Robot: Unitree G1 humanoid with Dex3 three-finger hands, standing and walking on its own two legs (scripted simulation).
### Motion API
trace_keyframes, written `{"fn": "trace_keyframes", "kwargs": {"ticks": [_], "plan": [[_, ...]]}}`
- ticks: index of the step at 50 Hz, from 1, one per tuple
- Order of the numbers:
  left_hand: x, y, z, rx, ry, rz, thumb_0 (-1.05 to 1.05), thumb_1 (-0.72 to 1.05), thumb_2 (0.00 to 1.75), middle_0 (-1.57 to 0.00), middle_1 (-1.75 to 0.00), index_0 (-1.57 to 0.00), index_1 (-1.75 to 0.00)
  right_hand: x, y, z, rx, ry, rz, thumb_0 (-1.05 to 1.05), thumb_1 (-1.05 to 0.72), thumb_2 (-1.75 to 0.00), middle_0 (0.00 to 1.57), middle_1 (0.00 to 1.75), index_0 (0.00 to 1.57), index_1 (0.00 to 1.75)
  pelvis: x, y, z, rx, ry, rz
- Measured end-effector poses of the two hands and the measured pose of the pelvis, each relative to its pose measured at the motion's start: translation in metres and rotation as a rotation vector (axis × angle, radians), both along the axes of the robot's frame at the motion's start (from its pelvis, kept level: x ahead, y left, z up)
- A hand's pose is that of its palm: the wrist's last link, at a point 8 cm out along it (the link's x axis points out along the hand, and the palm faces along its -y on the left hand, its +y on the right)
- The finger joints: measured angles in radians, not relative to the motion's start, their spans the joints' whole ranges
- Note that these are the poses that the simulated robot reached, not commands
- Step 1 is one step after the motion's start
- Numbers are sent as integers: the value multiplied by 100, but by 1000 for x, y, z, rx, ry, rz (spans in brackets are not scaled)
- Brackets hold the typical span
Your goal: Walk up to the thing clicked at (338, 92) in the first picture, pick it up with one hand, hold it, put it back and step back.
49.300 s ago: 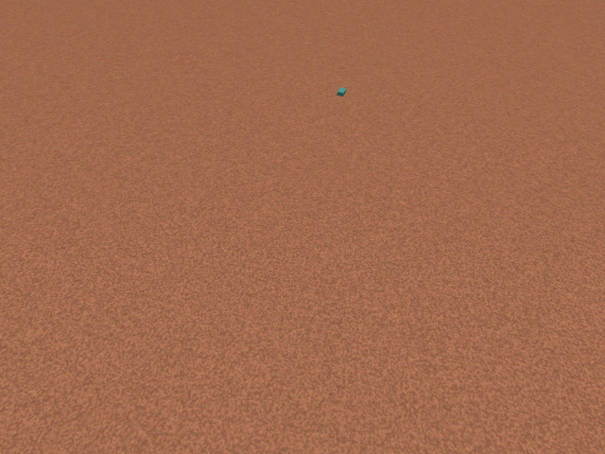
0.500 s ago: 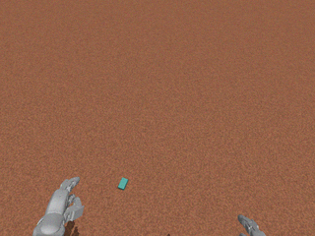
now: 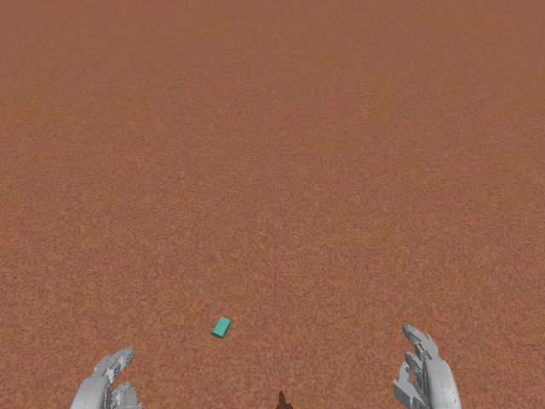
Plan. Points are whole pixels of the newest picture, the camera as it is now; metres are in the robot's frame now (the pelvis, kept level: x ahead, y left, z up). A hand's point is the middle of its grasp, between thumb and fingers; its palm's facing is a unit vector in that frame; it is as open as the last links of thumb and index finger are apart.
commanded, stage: home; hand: left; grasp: from above
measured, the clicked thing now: (222, 327) +0.53 +0.14 -0.70
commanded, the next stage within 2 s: stand in 1.70 s
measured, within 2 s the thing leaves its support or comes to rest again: neither
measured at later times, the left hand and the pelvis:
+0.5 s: hand out of the picture +0.15 +0.18 -0.05, palm faces +0.04 -0.98 -0.20, open 7.4 cm; pelvis -0.01 +0.00 +0.00, yaw -1 degrees
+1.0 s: hand (135, 407) +0.17 +0.18 -0.05, palm faces +0.04 -0.98 -0.20, open 7.4 cm; pelvis +0.00 +0.01 +0.00, yaw +0 degrees
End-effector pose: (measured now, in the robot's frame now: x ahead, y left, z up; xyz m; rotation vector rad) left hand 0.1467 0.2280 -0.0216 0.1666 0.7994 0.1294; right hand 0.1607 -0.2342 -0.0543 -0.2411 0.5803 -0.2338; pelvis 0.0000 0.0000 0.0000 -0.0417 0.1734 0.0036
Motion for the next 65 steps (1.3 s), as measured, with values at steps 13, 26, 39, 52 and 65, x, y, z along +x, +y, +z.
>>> {"fn": "trace_keyframes", "kwargs": {"ticks": [13, 26, 39, 52, 65], "plan": [[-5, -4, 0, -2, 6, -18, 1, 91, 90, -20, -30, -20, -30, -48, -15, -11, -13, 50, -89, 1, -91, -90, 21, 30, 20, 30, -10, 0, -3, 0, -5, -13], [-13, -2, 0, 0, 8, -13, 1, 91, 90, -20, -30, -20, -30, -30, -10, -1, -20, -40, -57, 1, -91, -90, 21, 30, 20, 30, -14, 1, -5, -3, -12, -8], [-8, 1, 0, 0, 11, -7, 1, 91, 90, -20, -30, -20, -30, -19, -3, -3, -18, -31, -38, 1, -90, -90, 21, 30, 20, 30, -7, 3, -4, -6, -1, -5], [6, 5, 1, 2, 5, -16, 1, 91, 90, -20, -30, -20, -30, -15, -3, -5, -25, 2, -51, 1, -90, -90, 21, 30, 20, 30, 3, 7, -3, -9, 9, -7], [6, 7, 1, 1, 3, -16, 1, 91, 90, -20, -30, -20, -30, -11, -1, -2, -24, -3, -44, 1, -90, -90, 21, 30, 20, 30, 4, 9, -3, -11, 7, -6]]}}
